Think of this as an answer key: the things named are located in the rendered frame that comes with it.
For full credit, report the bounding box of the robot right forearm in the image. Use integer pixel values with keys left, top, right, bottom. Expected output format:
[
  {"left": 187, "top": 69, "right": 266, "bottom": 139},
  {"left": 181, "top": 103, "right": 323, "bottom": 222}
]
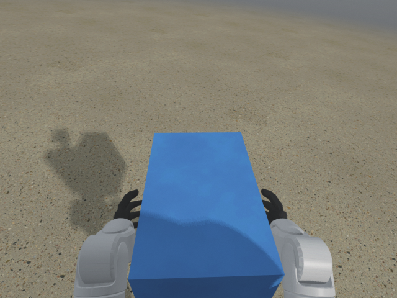
[{"left": 270, "top": 219, "right": 336, "bottom": 298}]

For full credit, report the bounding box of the robot left hand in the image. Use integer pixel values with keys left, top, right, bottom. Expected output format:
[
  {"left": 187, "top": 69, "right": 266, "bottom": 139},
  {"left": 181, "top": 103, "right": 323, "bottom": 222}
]
[{"left": 114, "top": 189, "right": 142, "bottom": 229}]

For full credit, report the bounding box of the robot left forearm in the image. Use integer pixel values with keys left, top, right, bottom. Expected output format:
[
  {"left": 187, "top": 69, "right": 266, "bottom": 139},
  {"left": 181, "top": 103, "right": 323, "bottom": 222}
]
[{"left": 73, "top": 218, "right": 136, "bottom": 298}]

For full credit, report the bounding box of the robot right hand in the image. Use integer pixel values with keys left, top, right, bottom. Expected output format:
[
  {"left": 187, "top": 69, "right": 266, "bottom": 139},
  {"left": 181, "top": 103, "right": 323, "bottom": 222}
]
[{"left": 261, "top": 189, "right": 287, "bottom": 225}]

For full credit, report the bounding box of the carton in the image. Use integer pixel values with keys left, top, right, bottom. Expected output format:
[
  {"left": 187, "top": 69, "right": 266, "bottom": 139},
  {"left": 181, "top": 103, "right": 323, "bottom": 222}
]
[{"left": 128, "top": 132, "right": 285, "bottom": 298}]

